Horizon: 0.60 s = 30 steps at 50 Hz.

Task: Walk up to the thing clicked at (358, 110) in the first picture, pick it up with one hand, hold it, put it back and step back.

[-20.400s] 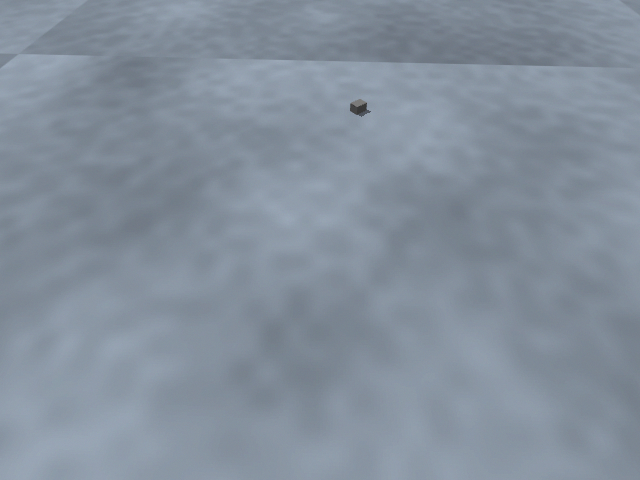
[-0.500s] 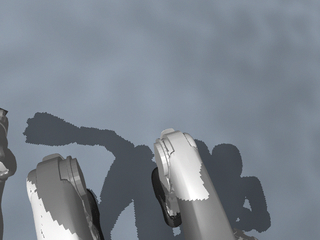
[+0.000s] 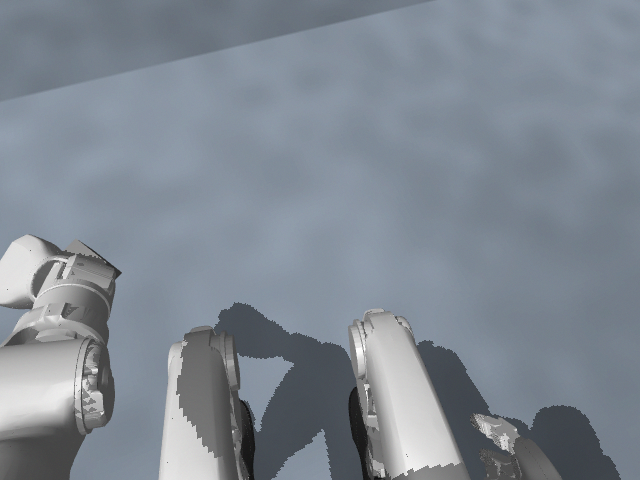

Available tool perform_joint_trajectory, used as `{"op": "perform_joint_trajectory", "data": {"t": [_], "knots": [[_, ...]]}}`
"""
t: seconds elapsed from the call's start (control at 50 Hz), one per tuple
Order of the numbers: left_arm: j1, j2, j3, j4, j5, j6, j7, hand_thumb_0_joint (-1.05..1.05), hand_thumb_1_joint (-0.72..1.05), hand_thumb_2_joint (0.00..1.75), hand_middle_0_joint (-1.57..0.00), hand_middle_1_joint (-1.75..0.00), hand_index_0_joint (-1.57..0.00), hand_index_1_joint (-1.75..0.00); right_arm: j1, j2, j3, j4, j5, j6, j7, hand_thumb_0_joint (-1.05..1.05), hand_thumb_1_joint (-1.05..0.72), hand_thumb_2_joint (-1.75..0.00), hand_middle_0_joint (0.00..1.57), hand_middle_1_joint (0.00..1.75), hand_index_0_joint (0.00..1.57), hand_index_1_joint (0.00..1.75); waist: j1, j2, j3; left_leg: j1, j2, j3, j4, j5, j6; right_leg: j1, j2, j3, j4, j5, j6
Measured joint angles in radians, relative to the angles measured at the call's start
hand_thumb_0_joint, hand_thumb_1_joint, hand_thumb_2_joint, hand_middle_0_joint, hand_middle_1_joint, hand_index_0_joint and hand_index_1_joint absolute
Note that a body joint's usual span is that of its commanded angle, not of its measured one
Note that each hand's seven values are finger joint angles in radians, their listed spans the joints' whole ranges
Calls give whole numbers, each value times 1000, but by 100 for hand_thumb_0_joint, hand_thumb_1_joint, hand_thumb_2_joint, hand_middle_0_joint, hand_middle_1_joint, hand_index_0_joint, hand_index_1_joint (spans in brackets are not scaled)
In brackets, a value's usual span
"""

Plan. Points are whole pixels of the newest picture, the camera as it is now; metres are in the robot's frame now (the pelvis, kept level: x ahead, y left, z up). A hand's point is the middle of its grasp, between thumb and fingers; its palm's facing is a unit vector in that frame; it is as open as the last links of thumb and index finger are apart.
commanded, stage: lift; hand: left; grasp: from above
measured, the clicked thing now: (78, 277) +0.41 +0.32 -0.13
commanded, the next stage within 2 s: hold in 1.10 s
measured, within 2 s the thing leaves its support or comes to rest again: neither
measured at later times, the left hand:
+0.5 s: hand out of the picture +0.37 +0.27 +0.12, palm faces -0.17 -0.42 -0.89, open 8.3 cm
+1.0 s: hand out of the picture +0.38 +0.26 +0.22, palm faces -0.17 -0.43 -0.89, open 8.4 cm
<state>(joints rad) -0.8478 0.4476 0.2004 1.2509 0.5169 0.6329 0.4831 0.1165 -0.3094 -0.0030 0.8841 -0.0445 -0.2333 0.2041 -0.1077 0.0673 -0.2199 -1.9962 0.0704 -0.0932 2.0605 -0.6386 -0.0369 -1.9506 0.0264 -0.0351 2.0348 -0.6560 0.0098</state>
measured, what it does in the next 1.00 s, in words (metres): rises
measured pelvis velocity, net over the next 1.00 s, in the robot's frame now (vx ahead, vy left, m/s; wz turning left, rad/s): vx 0.08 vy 0.00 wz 0.07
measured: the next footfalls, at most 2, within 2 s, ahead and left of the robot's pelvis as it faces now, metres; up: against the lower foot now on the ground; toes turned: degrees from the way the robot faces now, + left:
none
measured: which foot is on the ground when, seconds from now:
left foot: down 0.00-1.00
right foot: down 0.00-1.00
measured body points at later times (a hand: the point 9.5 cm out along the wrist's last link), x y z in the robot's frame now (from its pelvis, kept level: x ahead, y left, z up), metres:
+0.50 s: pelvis +0.05 -0.01 +0.20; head +0.14 -0.01 +0.64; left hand +0.38 +0.28 +0.17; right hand +0.16 -0.27 +0.07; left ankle +0.09 +0.14 -0.40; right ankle +0.09 -0.12 -0.40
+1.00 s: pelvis +0.08 +0.00 +0.28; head +0.14 -0.01 +0.73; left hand +0.39 +0.28 +0.27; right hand +0.18 -0.25 +0.15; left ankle +0.09 +0.14 -0.40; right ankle +0.09 -0.12 -0.40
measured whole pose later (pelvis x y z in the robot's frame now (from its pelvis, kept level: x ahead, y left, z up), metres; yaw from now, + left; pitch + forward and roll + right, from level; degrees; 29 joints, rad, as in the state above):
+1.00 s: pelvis +0.08 +0.00 +0.28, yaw +4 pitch +14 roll -1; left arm -0.67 0.19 0.01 1.15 0.47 0.86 0.50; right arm 0.23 -0.26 0.00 0.91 0.02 -0.16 0.07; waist -0.06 0.05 -0.15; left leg -0.77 0.06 -0.02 0.94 -0.42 -0.04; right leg -0.73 0.00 -0.02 0.93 -0.44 0.00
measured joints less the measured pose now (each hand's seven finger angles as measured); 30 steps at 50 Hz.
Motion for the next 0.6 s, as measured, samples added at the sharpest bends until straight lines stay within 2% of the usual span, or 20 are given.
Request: {"op": "perform_joint_trajectory", "data": {"t": [0.14,0.28,0.42,0.6], "knots": [[93,-72,-89,-121,-6,63,-24,6,29,21,-106,-20,-91,-23,-5,9,10,-14,28,19,-71,0,-91,-90,20,30,20,30,16,-5,-21,172,3,11,-169,19,-9,168,-4,-2,-162,16,-12],[198,-140,-150,-240,4,109,-22,4,29,23,-105,-22,-89,-25,5,18,19,-9,60,38,-120,1,-91,-90,20,30,20,30,25,-13,-20,397,8,26,-364,38,-13,388,-4,-1,-351,34,-20],[217,-179,-174,-220,-23,154,-7,2,28,28,-102,-27,-86,-29,31,38,20,18,81,44,-153,1,-91,-90,20,30,20,30,27,-25,-11,654,10,35,-574,67,-19,644,-5,-4,-558,59,-29],[153,-201,-190,-106,-20,192,-3,1,28,30,-100,-30,-83,-31,72,47,10,19,81,47,-168,0,-90,-90,20,30,20,30,23,-26,10,884,5,40,-789,116,-19,879,-11,-11,-774,104,-30]]}}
